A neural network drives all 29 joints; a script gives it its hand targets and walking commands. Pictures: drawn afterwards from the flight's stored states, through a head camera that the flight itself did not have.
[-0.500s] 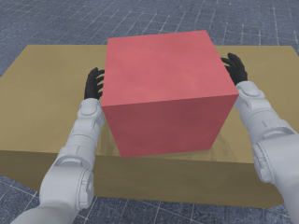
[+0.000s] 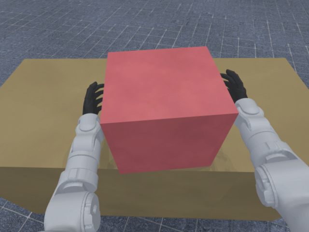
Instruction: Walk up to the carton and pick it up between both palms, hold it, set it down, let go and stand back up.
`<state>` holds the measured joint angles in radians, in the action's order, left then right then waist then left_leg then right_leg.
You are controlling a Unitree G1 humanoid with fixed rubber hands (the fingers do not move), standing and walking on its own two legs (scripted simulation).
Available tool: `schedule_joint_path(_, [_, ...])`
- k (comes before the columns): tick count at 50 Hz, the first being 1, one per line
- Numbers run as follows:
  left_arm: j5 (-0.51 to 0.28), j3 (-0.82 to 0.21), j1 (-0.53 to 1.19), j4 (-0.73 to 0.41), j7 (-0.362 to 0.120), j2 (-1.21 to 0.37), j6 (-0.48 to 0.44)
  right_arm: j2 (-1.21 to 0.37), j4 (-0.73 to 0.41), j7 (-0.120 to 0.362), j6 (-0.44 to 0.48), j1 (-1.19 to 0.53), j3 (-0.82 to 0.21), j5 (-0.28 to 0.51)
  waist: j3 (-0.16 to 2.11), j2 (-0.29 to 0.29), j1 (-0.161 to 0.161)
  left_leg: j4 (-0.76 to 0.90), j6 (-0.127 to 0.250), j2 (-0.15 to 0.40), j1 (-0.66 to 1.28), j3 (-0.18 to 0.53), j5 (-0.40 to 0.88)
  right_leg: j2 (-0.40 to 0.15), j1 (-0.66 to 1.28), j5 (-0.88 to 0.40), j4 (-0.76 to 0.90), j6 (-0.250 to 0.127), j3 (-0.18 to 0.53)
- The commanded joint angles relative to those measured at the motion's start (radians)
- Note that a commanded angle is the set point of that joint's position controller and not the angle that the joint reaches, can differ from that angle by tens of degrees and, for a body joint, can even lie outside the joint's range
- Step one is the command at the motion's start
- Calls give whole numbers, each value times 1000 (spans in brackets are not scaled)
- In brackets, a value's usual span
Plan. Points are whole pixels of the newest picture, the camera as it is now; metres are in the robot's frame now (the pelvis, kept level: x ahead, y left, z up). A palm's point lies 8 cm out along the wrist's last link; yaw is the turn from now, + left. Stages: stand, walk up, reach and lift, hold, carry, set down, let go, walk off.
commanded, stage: reach and lift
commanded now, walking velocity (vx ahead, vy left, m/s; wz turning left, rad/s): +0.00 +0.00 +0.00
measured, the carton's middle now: (161, 112) +0.45 +0.03 +0.03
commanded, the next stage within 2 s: none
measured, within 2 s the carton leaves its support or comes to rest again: neither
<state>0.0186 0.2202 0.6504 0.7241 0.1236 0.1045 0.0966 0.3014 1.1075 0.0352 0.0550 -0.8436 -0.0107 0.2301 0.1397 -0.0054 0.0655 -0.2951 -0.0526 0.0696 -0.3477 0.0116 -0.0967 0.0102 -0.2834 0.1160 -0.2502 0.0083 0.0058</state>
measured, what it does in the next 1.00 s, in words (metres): stands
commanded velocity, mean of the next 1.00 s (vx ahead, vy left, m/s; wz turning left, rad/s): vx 0.00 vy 0.00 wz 0.00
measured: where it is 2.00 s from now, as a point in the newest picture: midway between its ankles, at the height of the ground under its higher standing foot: outside the picture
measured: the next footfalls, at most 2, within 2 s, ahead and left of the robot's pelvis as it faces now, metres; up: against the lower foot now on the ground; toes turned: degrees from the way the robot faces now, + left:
none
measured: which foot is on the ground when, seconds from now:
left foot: down 0.00-1.00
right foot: down 0.00-1.00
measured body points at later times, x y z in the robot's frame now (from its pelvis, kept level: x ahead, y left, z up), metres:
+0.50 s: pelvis -0.01 +0.00 +0.00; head -0.04 +0.02 +0.45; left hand +0.38 +0.22 +0.17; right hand +0.42 -0.17 +0.17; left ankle +0.02 +0.15 -0.75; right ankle +0.00 -0.13 -0.75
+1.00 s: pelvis +0.01 +0.00 +0.00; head -0.04 +0.01 +0.45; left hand +0.38 +0.21 +0.19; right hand +0.42 -0.18 +0.20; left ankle +0.02 +0.15 -0.75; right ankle +0.00 -0.13 -0.75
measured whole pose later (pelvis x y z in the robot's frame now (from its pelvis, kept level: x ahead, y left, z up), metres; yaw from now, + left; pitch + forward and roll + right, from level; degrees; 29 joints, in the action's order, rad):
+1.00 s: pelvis +0.01 +0.00 +0.00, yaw +0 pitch -1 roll -1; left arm 0.14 0.29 0.56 0.18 0.02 0.10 0.64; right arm 0.31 0.72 -0.04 -0.36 -0.80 -0.07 0.35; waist 0.11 0.01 -0.02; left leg -0.28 -0.05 0.06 -0.13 0.00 -0.13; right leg 0.00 -0.08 0.15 -0.24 0.01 0.01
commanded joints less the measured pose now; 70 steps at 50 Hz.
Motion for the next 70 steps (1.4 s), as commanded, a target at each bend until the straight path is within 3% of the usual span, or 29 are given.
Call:
schedule_joint_path(1, [0,-327,611,-290,-174,-592,-32,-549,-345,144,59,-516,-128,-61,508,4,-43,-41,-24,-79,331,-63,356,47,227,-378,-27,-5,-60])
schedule_joint_path(5, [9,-343,618,-338,-170,-576,10,-562,-400,139,45,-524,-134,-61,443,22,-48,-15,-14,-84,316,-65,301,43,261,-336,-19,1,-58])
schedule_joint_path(12, [49,-296,588,-309,-187,-544,134,-583,-456,133,-32,-582,-133,-60,314,61,-16,52,42,-95,244,-81,58,24,241,-104,7,4,-44])
schedule_joint_path(15, [51,-283,603,-316,-190,-542,169,-590,-474,133,-55,-612,-118,-59,318,59,-11,60,53,-96,241,-86,12,23,221,-45,10,2,-44])
schedule_joint_path(20, [51,-283,625,-329,-193,-545,212,-565,-454,134,-89,-627,-79,-60,311,34,-36,62,44,-90,269,-82,-10,28,192,-3,13,-6,-52])
schedule_joint_path(27, [44,-315,596,-403,-211,-540,286,-505,-454,127,-146,-608,-66,-29,308,-6,-93,35,12,-87,334,-62,95,41,205,-65,13,-15,-59])
schedule_joint_path(34, [13,-373,547,-586,-222,-539,348,-497,-599,98,-208,-568,-152,62,383,-31,-137,-42,-29,-97,426,-33,346,60,281,-282,-8,-10,-60])
schedule_joint_path(37, [13,-371,530,-645,-235,-519,381,-507,-669,80,-245,-557,-194,99,376,-26,-140,-51,-27,-106,422,-28,370,61,310,-340,-16,-1,-56])
schedule_joint_path(41, [20,-343,523,-675,-258,-486,427,-540,-760,55,-296,-570,-243,134,343,2,-125,-40,-4,-118,378,-32,317,54,342,-375,-23,14,-43])
schedule_joint_path(42, [57,-268,481,-624,-240,-413,457,-535,-690,61,-311,-674,-292,186,274,-22,54,-18,3,-120,339,-29,284,48,292,-306,-13,12,-36])
schedule_joint_path(43, [44,-304,495,-627,-235,-449,476,-554,-693,64,-316,-641,-298,180,262,38,-15,-11,10,-109,376,-43,271,62,275,-279,-10,26,-38])
schedule_joint_path(44, [29,-309,488,-651,-235,-456,485,-572,-725,60,-315,-667,-297,193,299,26,9,-21,15,-112,368,-39,293,62,297,-272,-10,23,-41])
schedule_joint_path(47, [-33,-350,560,-705,-239,-458,497,-585,-805,39,-339,-683,-295,210,355,59,-55,-27,25,-115,393,-49,279,59,289,-321,-10,37,-25])
schedule_joint_path(50, [-42,-341,601,-687,-262,-442,514,-577,-775,19,-378,-655,-258,183,335,56,-103,-7,31,-119,379,-47,200,40,284,-294,10,43,-17])
schedule_joint_path(56, [-41,-337,664,-642,-308,-442,531,-568,-711,5,-424,-653,-178,135,305,8,-159,26,23,-122,350,-32,115,25,286,-183,37,32,-23])
schedule_joint_path(60, [-35,-332,677,-632,-311,-452,544,-552,-692,15,-444,-668,-159,137,297,-23,-167,21,9,-117,370,-16,140,35,271,-144,43,18,-34])
schedule_joint_path(70, [-30,-316,716,-661,-288,-457,594,-525,-698,46,-478,-744,-187,205,306,-39,-131,5,0,-96,394,-5,190,62,239,-103,42,-4,-37])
